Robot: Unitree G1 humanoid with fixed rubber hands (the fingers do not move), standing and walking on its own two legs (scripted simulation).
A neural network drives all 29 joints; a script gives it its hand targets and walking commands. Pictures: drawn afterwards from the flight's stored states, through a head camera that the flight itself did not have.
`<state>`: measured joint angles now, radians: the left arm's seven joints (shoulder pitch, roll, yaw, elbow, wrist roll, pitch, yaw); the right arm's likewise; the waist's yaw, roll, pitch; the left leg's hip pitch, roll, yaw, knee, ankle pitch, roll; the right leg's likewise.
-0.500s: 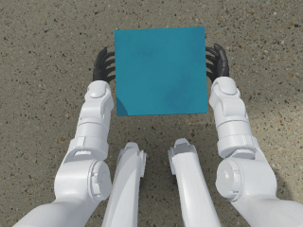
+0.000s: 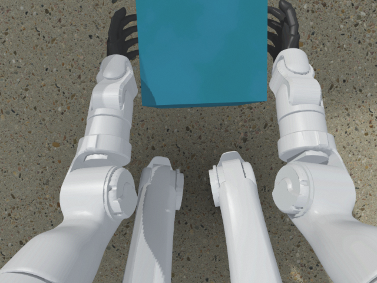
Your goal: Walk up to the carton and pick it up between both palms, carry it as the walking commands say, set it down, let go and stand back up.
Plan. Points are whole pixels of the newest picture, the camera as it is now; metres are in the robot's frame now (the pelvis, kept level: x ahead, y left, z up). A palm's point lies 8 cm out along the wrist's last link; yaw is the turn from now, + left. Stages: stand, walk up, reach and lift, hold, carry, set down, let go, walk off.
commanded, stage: set down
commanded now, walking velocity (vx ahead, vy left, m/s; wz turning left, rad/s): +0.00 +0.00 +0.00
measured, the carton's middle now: (199, 59) +0.52 -0.03 -0.20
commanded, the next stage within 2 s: none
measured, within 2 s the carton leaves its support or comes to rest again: rests again in 1.50 s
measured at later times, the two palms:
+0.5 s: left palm (132, 61) +0.52 +0.11 -0.20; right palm (270, 55) +0.52 -0.19 -0.20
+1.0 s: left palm (133, 64) +0.52 +0.12 -0.22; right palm (266, 58) +0.52 -0.18 -0.22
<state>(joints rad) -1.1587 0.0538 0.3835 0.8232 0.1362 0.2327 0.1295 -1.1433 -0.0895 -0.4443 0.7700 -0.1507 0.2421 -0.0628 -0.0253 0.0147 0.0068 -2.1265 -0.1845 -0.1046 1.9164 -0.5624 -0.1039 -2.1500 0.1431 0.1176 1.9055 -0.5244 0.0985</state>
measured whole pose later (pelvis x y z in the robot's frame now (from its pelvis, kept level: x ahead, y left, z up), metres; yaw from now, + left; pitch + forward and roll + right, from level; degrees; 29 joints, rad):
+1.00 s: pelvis +0.00 +0.00 -0.06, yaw +0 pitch +41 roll +1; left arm -1.30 0.11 0.32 0.96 0.07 0.19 0.18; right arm -1.27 -0.19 -0.39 0.91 -0.09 0.20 -0.07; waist -0.02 0.03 0.19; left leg -2.24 -0.18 -0.07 2.15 -0.62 -0.10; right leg -2.26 0.12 0.09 2.14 -0.59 0.10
